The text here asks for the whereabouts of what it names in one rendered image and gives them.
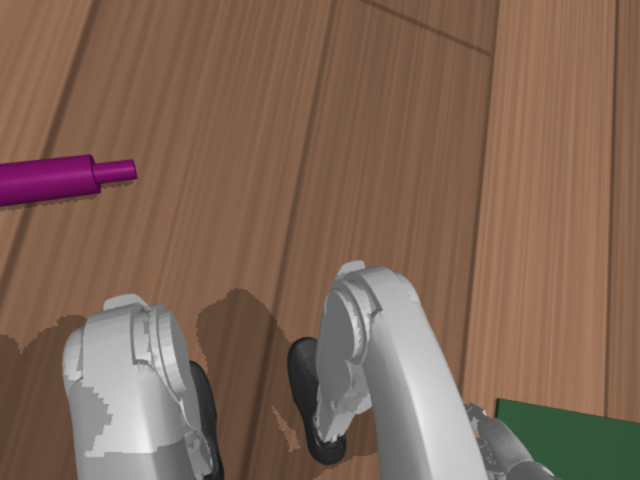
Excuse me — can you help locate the right robot arm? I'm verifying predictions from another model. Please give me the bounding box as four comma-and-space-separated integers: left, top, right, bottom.
506, 461, 562, 480

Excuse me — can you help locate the bottle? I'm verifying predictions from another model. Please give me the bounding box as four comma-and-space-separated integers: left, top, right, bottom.
0, 154, 137, 207

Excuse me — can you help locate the right robot foot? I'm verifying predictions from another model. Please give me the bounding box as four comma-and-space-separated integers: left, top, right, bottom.
287, 337, 346, 465

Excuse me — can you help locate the right robot hand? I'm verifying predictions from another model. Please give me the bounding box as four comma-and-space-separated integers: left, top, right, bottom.
464, 402, 535, 480

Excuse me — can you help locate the left robot foot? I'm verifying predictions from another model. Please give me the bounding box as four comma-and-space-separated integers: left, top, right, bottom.
189, 360, 224, 480

